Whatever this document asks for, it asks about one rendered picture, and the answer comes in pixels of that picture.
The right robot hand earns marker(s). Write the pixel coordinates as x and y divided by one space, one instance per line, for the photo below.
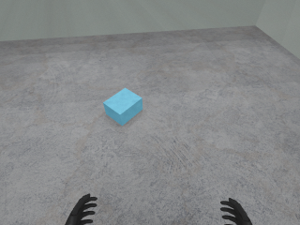
240 216

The left robot hand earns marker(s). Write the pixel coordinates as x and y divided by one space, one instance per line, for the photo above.
76 215

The carton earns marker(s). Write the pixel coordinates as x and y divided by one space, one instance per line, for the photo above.
123 106

